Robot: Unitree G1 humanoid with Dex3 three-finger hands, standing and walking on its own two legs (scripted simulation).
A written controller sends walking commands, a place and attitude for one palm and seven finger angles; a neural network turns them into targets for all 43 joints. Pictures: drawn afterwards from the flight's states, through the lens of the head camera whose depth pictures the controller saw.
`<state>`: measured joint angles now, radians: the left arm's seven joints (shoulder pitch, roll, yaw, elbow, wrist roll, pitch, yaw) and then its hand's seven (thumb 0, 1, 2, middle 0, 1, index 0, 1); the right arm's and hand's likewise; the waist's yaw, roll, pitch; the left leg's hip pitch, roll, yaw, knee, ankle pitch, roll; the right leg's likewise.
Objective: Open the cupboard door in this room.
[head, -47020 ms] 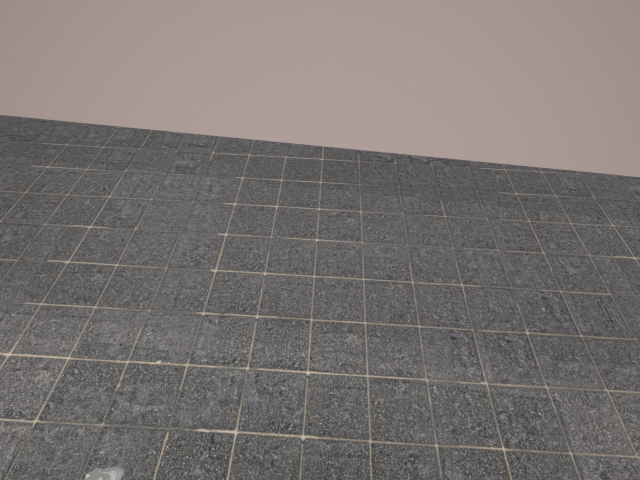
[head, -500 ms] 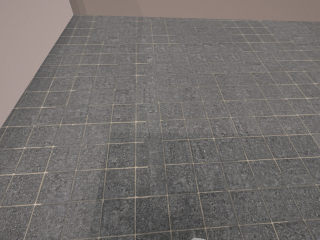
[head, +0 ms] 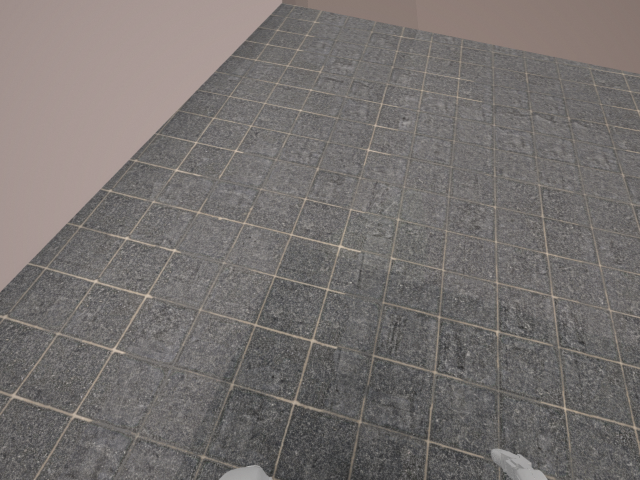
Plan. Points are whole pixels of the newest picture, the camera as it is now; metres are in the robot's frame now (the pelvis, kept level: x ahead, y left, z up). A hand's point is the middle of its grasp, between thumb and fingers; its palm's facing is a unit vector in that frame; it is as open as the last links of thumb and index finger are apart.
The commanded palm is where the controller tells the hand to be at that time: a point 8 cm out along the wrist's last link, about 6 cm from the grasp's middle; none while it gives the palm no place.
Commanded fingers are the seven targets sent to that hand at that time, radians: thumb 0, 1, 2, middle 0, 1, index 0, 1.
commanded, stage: turn to face it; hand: left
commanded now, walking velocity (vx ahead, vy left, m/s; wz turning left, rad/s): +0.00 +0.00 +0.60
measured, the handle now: out of the picture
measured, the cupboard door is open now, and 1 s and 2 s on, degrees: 44 44 44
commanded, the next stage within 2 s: none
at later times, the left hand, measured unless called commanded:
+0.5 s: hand out of the picture +0.04 +0.13 -0.13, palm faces +0.29 -0.92 -0.27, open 7.4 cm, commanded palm none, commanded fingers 0.00 0.90 0.90 -0.20 -0.30 -0.20 -0.30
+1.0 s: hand out of the picture +0.02 +0.16 -0.13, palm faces +0.56 -0.78 -0.29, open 7.4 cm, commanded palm none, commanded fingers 0.00 0.90 0.90 -0.20 -0.30 -0.20 -0.30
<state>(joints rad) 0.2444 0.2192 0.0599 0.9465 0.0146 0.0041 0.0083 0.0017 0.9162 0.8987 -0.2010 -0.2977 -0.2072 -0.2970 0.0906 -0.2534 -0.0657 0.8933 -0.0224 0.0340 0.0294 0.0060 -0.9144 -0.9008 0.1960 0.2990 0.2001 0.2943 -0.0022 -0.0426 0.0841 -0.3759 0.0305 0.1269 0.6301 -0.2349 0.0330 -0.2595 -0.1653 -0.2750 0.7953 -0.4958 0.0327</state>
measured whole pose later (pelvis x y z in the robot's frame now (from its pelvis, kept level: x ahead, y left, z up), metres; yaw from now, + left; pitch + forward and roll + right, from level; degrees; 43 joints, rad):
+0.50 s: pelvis +0.03 -0.07 +0.02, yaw +17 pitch +1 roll +3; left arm 0.23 0.18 0.03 0.88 0.02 0.01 0.02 0.01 0.90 0.90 -0.20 -0.30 -0.21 -0.30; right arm 0.14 -0.24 -0.08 0.92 -0.01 0.09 0.03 0.01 -0.91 -0.90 0.20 0.30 0.20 0.29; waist -0.02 0.01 0.10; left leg -0.51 0.01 0.03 1.09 -0.43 -0.06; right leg -0.25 -0.11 -0.16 0.56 -0.32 -0.02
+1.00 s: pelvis +0.05 -0.09 +0.01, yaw +34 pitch +2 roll +0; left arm 0.15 0.24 0.07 0.87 0.01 0.04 0.00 0.01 0.91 0.90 -0.20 -0.30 -0.20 -0.30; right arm 0.17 -0.23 -0.06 0.91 -0.03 0.05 0.01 0.01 -0.91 -0.90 0.20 0.30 0.21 0.30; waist -0.01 0.02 0.08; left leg -0.32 0.00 -0.06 0.54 -0.25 -0.02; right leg -0.38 -0.05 -0.02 0.76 -0.39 0.07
